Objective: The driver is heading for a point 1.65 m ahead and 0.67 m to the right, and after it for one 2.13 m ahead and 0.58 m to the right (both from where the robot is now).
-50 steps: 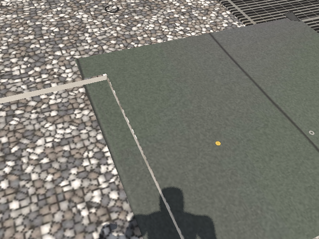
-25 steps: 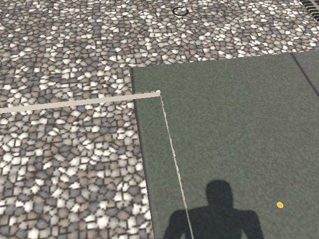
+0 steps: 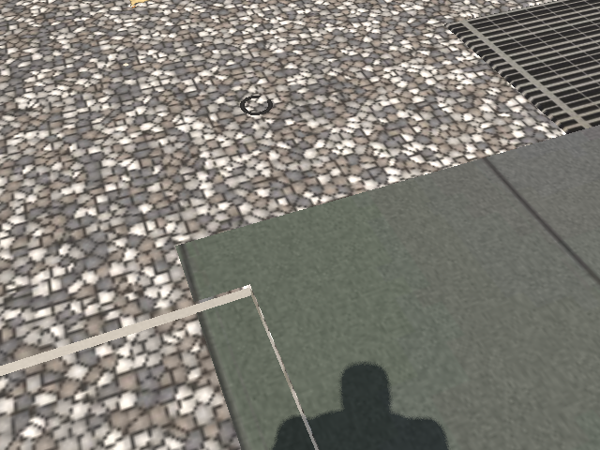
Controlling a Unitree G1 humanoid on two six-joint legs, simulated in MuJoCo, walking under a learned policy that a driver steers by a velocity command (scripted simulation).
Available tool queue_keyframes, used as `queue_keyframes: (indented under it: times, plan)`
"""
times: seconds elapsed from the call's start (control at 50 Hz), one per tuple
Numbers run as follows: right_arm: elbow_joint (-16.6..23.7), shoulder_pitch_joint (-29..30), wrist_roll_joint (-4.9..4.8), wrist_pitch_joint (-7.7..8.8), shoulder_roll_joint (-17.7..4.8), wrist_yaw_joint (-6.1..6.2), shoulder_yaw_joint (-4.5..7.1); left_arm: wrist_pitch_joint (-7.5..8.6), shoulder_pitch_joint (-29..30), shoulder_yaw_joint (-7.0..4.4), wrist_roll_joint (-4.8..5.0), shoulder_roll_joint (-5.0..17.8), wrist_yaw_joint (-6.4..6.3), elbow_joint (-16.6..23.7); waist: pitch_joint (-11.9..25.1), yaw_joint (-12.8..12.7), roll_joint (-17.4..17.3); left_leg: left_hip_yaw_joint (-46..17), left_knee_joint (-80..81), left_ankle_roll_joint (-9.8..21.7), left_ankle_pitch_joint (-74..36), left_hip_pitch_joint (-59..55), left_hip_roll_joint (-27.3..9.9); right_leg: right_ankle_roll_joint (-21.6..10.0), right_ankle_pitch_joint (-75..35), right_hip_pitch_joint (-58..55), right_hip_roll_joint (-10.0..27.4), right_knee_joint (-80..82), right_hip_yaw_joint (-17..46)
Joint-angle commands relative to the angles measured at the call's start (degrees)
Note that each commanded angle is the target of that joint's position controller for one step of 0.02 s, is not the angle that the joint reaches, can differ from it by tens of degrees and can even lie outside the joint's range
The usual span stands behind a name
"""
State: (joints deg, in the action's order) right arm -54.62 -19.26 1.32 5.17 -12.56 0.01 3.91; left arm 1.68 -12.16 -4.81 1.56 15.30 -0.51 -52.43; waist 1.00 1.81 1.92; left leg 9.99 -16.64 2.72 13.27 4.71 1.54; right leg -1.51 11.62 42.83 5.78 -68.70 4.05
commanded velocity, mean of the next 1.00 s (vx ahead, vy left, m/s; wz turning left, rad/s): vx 0.50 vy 0.00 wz -0.53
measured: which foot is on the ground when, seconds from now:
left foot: down 0.00-0.26, up 0.28-0.70, down 0.72-1.00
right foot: up 0.00-0.22, down 0.24-0.72, up 0.74-1.00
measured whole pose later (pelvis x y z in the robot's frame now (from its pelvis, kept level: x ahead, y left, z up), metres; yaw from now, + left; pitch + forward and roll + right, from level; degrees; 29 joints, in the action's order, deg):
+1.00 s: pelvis +0.56 -0.13 +0.05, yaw -33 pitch +2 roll +2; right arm -50.1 -19.5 -0.1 5.9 -14.2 -0.7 4.2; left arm 1.9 -9.7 -4.4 1.2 16.5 0.3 -37.9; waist -0.8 4.2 2.3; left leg 5.8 -17.8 1.0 12.5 7.0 0.7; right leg -1.9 15.2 36.9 4.7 -57.8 2.8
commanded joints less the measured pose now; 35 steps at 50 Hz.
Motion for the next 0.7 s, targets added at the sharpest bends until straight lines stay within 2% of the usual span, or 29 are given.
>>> queue_keyframes:
  times: [0.02, 0.06, 0.08, 0.12, 0.14, 0.16, 0.2, 0.22, 0.24, 0.26, 0.28, 0.3, 0.32, 0.34, 0.36, 0.38, 0.4, 0.44, 0.48, 0.56, 0.6, 0.64, 0.68, 0.7]
  plan:
    - [2.8, 2.0, -0.21, 0.27, -6.5, 1.05, 1.07, -0.11, 1.7, 0.46, -0.45, -0.2, 0.59, 4.1, -4.5, -1.7, -4.2, -8.1, 8.0, 7.0, -18.2, -2.3, -19.1, 0.6, -2.3, 9.7, 2.4, 1.2, 2.7]
    - [2.3, 0.4, -0.15, -0.20, -7.3, 1.48, 1.17, 0.29, 5.2, 1.02, -0.54, -0.9, 1.34, 5.8, -5.3, -0.8, -3.6, -5.0, 7.8, 6.1, -20.7, -4.8, -18.7, 0.5, -4.8, 11.1, 2.3, 5.3, 0.8]
    - [2.6, 0.2, -0.34, -0.47, -8.4, 1.48, 1.38, 0.41, 7.5, 1.64, -0.56, -1.6, 1.76, 6.9, -6.1, 0.0, -3.8, -2.8, 8.0, 5.8, -22.3, -3.8, -18.3, 0.2, -3.8, 9.8, 2.0, 8.6, -2.4]
    - [2.1, -2.7, -0.62, -1.15, -9.1, 1.72, 1.59, 0.74, 12.8, 2.41, -0.53, -2.5, 2.63, 9.4, -7.3, 1.9, -3.8, -0.7, 7.5, 5.6, -25.8, -5.6, -18.8, -0.6, -2.5, 9.1, 1.4, 12.6, -6.1]
    - [1.9, -3.8, -0.69, -1.50, -9.3, 1.71, 1.63, 0.87, 13.4, 2.43, -0.51, -2.3, 3.07, 10.2, -7.0, 2.2, -5.0, 0.5, 5.7, 5.7, -30.9, -6.7, -19.2, -1.6, 1.2, 8.1, 0.0, 11.8, -9.3]
    - [2.2, -3.7, -0.97, -1.94, -9.7, 1.80, 1.57, 1.03, 13.4, 2.41, -0.36, -2.1, 3.49, 11.0, -6.3, 1.3, -5.5, 2.0, 3.2, 5.3, -38.3, -7.1, -19.2, -2.8, 3.7, 5.7, -0.9, 12.8, -11.0]
    - [3.3, -2.1, -1.32, -2.46, -11.5, 2.18, 1.57, 1.10, 10.0, 1.35, 0.00, -0.1, 4.02, 11.7, -1.8, -2.2, -9.2, 4.4, -5.4, 4.2, -64.0, -6.7, -18.9, -5.4, 7.7, -5.8, -6.7, 15.5, -15.8]
    - [3.6, -0.9, -1.68, -2.59, -13.0, 2.48, 1.70, 0.98, 4.9, 0.30, 0.13, 1.7, 4.12, 11.2, 1.6, -5.8, -11.9, 4.9, -12.7, 3.3, -73.9, -6.2, -19.0, -7.0, 7.6, -14.2, -9.5, 18.6, -16.7]
    - [3.9, 0.2, -2.17, -2.43, -13.2, 2.63, 1.46, 0.82, -4.0, -1.71, 0.32, 5.7, 3.73, 9.5, 6.6, -10.9, -11.7, 5.6, -24.2, 1.5, -71.9, -1.6, -17.2, -9.5, 2.5, -29.3, -11.7, 25.2, -14.6]
    - [6.8, -0.2, -1.87, -1.15, -10.3, 2.39, 0.52, 0.29, -12.9, -4.86, 0.07, 14.5, 2.32, 8.0, 12.0, -13.5, -1.6, 5.6, -45.4, -3.0, -47.3, 19.1, -11.4, -16.8, 9.2, -50.1, -0.7, 33.4, 8.7]
    - [9.2, 3.5, -1.47, 0.92, -5.7, 1.31, -0.93, -0.05, -13.9, -5.21, 0.04, 16.0, 1.39, 7.2, 17.9, -11.5, 7.6, -4.9, -60.5, -4.5, 9.4, 30.7, -0.5, -21.6, 13.7, -58.3, 10.1, 47.9, 35.6]
    - [11.5, 7.7, -3.29, 2.79, -8.9, 0.10, 0.34, 0.80, -11.1, -3.69, -1.73, 12.6, 1.09, 8.3, 16.6, -10.8, 4.5, -15.9, -64.2, -2.6, 11.2, 35.8, -2.2, -19.7, 18.1, -56.1, 11.6, 52.0, 40.9]
    - [12.1, 10.3, -4.61, 3.39, -8.9, -0.26, 0.54, 1.67, -7.8, -2.59, -2.04, 8.9, 1.15, 9.0, 9.6, -9.2, 1.7, -16.4, -60.7, -1.1, 8.6, 37.2, -4.8, -17.4, 16.2, -48.9, 10.7, 52.1, 34.6]
    - [12.3, 11.3, -3.70, 3.56, -8.3, -0.03, 0.76, 2.41, -4.2, -1.86, -1.41, 6.5, 1.60, 9.2, 3.6, -6.5, -1.5, -15.9, -55.6, -0.7, 7.2, 36.2, -6.6, -15.7, 10.5, -40.9, 7.9, 52.1, 28.4]
    - [11.6, 9.8, -2.65, 3.09, -8.7, 0.43, 1.35, 2.96, -1.0, -1.19, -1.29, 4.1, 1.74, 9.6, 1.5, -3.7, -1.0, -15.9, -51.3, -0.6, 6.3, 32.3, -8.4, -14.3, 4.8, -34.7, 5.7, 52.2, 21.9]
    - [11.2, 8.0, -2.49, 2.37, -8.3, 0.57, 1.49, 3.12, 0.9, -0.95, -1.48, 2.9, 1.63, 10.4, 0.9, -1.8, -0.1, -15.8, -49.9, -0.7, 5.7, 29.2, -8.8, -14.2, 3.4, -30.7, 4.0, 52.3, 18.5]
    - [11.2, 7.7, -2.18, 1.73, -7.9, 0.58, 1.54, 3.32, 0.9, -0.92, -1.28, 2.8, 1.40, 11.0, 0.5, -1.2, -0.2, -15.0, -48.0, -1.2, 4.7, 28.0, -8.6, -14.4, 0.9, -28.8, 3.2, 53.7, 16.5]
    - [12.1, 10.1, -1.22, 1.07, -6.8, 0.55, 1.43, 3.70, -1.1, -1.28, -0.53, 4.5, 0.59, 10.9, -0.7, -1.1, -1.1, -13.5, -42.3, -2.8, 0.6, 28.1, -7.9, -14.3, -4.6, -27.0, 2.4, 55.7, 13.2]
    - [13.9, 15.4, -0.65, 1.00, -6.1, 0.35, 1.03, 3.60, -3.9, -1.77, -0.28, 6.1, -0.42, 10.6, -1.9, -2.4, -1.0, -12.5, -34.2, -4.6, -6.9, 29.1, -6.5, -13.7, -6.2, -26.6, 1.2, 56.1, 10.7]
    - [15.7, 22.3, -1.18, 1.03, -5.0, -0.96, 0.24, 2.77, -6.8, -2.19, -0.18, 7.1, -1.32, 11.2, -2.5, -4.6, 1.8, -12.3, -20.1, -6.0, -17.7, 25.6, -3.3, -11.5, -2.0, -26.3, -0.2, 53.7, 9.3]
    - [17.1, 25.3, -1.86, 1.07, -5.5, -1.47, 0.09, 2.31, -8.4, -2.50, 0.43, 7.6, -1.35, 11.2, -3.0, -5.5, 2.2, -13.2, -15.7, -6.3, -17.1, 24.8, -2.7, -10.8, 2.6, -27.3, 0.7, 51.7, 12.1]
    - [17.7, 25.8, -2.69, 1.04, -6.6, -1.70, 0.33, 1.57, -9.1, -2.72, 0.57, 7.9, -1.45, 11.5, -3.1, -5.5, 3.3, -14.3, -11.5, -6.8, -14.8, 21.9, -2.8, -9.9, 6.4, -28.5, 1.6, 49.3, 15.3]
    - [16.9, 21.7, -3.11, 1.47, -8.7, -1.53, 1.32, 1.20, -8.6, -2.87, -0.10, 8.4, -1.51, 12.0, -2.0, -3.2, 4.9, -13.0, -11.1, -5.7, -8.9, 15.5, -2.4, -8.7, 6.0, -28.0, 2.3, 46.0, 17.4]
    - [15.5, 16.5, -3.01, 1.67, -9.9, -1.25, 2.18, 1.06, -8.2, -2.47, -0.38, 7.2, -1.43, 12.4, 0.2, -0.5, 4.6, -11.9, -9.6, -4.5, -8.4, 9.1, -2.1, -7.0, 4.1, -27.6, 0.6, 41.7, 16.3]
Next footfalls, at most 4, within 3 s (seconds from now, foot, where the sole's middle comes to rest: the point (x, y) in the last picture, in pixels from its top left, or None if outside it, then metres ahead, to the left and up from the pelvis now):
0.24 right None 0.30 -0.16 -0.73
0.72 left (317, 394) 0.63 -0.03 -0.73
1.20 right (475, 357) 0.72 -0.41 -0.73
1.72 left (433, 234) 1.11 -0.39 -0.73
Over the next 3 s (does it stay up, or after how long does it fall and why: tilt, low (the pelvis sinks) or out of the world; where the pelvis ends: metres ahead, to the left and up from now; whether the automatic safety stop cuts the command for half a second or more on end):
stays up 1.51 -0.71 0.05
